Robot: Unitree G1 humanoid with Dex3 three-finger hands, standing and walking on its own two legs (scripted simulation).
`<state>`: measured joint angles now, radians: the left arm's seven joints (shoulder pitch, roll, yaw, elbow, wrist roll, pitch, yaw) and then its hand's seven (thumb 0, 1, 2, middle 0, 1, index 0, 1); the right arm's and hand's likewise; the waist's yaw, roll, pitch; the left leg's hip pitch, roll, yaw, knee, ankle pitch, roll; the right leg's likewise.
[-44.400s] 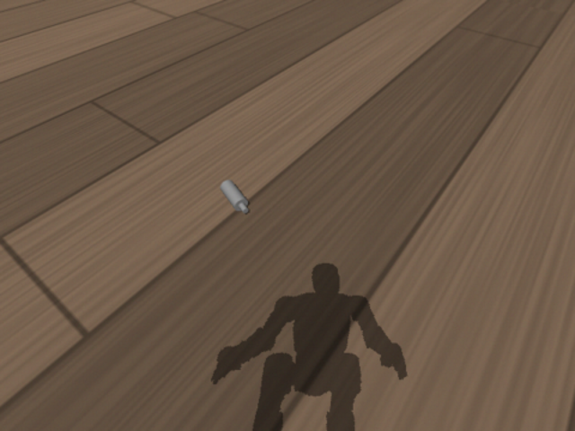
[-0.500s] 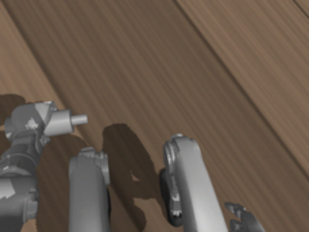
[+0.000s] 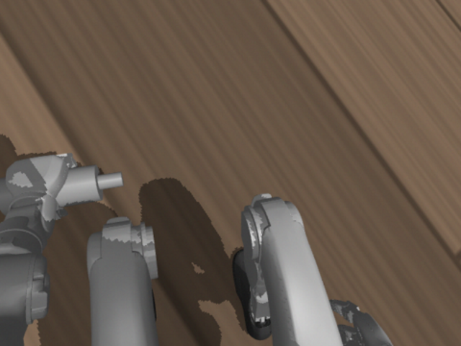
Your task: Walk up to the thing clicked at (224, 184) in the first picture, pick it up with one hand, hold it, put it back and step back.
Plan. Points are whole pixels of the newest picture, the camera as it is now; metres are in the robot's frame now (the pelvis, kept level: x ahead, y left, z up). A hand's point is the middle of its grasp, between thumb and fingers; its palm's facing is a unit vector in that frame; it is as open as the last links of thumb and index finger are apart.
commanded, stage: rest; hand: left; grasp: from above
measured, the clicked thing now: (67, 187) +0.41 +0.25 -0.21
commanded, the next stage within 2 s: open in 1.52 s
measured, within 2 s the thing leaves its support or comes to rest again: neither
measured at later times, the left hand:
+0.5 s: hand (63, 189) +0.41 +0.26 -0.24, palm faces -0.47 -0.13 -0.87, open 9.9 cm
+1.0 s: hand (66, 190) +0.41 +0.26 -0.27, palm faces -0.45 -0.15 -0.88, open 9.9 cm
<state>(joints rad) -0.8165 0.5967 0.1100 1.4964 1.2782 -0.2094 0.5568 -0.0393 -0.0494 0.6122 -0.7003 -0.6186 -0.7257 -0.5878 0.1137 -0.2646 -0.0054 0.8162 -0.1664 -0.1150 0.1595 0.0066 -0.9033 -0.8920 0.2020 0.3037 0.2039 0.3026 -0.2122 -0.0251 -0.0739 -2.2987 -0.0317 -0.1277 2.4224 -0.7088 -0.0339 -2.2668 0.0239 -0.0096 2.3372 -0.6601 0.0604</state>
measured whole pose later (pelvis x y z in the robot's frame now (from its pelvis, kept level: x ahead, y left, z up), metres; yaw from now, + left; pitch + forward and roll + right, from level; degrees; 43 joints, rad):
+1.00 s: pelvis +0.01 +0.01 -0.04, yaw -5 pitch +29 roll -11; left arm -0.88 0.75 0.21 1.76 1.33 -0.23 0.74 -0.04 -0.02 0.58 -0.69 -0.61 -0.72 -0.57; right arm 0.07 -0.30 0.10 0.84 -0.29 -0.23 0.32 0.00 -0.90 -0.89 0.20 0.30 0.20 0.30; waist -0.30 -0.06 0.04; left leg -2.35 -0.03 -0.20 2.59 -0.75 -0.02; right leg -2.29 0.05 -0.06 2.44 -0.67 0.08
